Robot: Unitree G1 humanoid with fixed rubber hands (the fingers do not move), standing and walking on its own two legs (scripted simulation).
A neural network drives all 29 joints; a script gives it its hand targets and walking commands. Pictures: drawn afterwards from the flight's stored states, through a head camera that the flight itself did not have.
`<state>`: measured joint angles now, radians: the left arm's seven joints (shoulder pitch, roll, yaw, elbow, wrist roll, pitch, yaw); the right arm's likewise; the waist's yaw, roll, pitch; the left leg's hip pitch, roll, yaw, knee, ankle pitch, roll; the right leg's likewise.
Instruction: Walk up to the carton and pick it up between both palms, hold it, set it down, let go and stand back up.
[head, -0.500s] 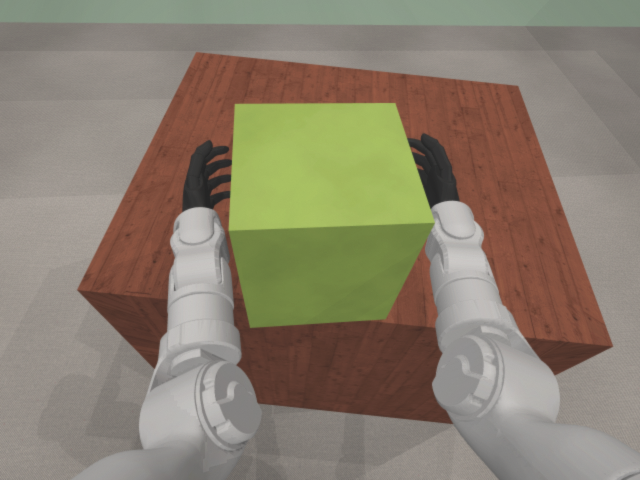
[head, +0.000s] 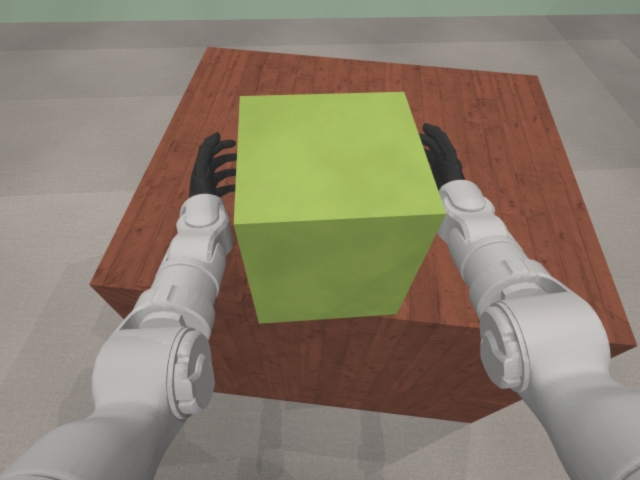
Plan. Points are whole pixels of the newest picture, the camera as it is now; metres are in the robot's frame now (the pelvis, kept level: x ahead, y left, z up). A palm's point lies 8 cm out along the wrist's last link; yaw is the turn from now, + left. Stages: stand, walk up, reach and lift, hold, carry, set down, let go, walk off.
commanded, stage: set down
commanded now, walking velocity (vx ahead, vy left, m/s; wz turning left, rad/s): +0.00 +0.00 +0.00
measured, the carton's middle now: (326, 216) +0.43 +0.07 +0.04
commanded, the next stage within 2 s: none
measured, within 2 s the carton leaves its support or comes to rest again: neither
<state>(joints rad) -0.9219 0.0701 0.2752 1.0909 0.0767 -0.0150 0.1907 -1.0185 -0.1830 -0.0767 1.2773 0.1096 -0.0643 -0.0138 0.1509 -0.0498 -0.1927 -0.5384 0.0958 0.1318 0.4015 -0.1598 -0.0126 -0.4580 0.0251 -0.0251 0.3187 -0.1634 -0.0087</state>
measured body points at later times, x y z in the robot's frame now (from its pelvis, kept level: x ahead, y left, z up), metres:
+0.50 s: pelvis -0.02 -0.01 -0.01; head +0.04 +0.00 +0.44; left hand +0.43 +0.26 +0.15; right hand +0.51 -0.13 +0.17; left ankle +0.00 +0.12 -0.74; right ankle -0.03 -0.12 -0.74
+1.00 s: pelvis -0.02 -0.01 +0.00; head +0.02 +0.00 +0.45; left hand +0.42 +0.27 +0.22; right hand +0.51 -0.12 +0.24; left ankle +0.00 +0.12 -0.74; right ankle -0.03 -0.12 -0.74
